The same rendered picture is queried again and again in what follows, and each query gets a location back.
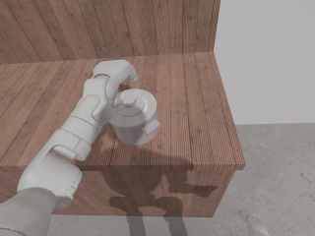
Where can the pot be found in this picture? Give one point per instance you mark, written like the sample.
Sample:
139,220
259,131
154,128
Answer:
139,135

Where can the left robot hand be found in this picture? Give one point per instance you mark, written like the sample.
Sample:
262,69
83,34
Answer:
122,70

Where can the table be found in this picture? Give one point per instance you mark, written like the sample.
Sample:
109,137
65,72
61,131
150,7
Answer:
49,48

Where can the left robot upper arm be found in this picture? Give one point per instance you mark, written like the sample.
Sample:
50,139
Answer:
52,185

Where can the right robot hand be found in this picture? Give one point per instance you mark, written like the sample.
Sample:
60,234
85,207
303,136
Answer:
255,226

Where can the lid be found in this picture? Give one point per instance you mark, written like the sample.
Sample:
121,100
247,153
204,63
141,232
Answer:
138,115

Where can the left robot forearm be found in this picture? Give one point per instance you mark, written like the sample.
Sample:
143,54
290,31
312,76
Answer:
75,138

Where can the knob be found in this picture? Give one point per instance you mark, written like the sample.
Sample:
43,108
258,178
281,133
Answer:
129,100

